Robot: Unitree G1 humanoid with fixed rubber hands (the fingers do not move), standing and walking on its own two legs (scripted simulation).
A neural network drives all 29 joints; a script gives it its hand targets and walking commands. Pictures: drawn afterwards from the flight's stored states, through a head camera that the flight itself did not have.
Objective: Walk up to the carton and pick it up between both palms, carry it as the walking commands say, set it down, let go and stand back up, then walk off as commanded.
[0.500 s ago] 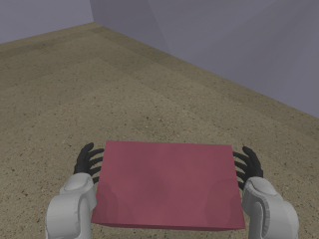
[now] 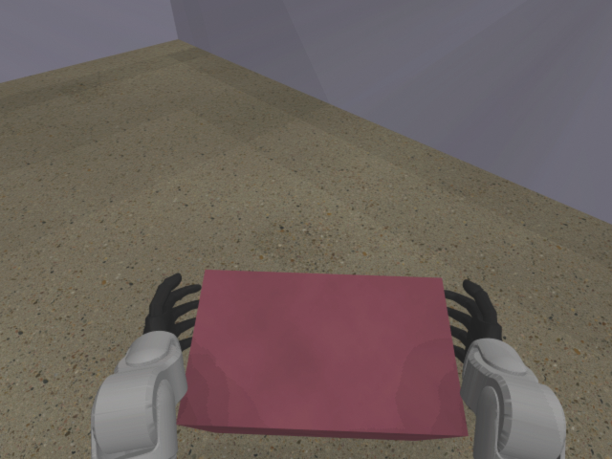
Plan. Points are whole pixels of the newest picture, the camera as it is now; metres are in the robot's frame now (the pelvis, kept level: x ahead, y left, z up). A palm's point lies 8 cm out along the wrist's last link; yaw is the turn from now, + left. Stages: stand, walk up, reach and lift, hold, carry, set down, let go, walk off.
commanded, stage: carry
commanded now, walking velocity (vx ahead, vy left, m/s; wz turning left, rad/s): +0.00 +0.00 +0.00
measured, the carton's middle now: (318, 362) +0.26 +0.00 +0.02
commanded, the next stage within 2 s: hold in 0.86 s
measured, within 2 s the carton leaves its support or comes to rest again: neither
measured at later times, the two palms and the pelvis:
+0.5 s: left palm (180, 336) +0.25 +0.16 +0.09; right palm (487, 345) +0.25 -0.19 +0.09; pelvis +0.01 -0.01 +0.00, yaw +0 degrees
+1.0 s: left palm (196, 354) +0.26 +0.16 +0.03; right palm (477, 367) +0.25 -0.20 +0.03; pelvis +0.00 -0.02 +0.01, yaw -4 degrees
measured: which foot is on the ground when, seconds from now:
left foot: down 0.00-1.00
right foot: down 0.00-1.00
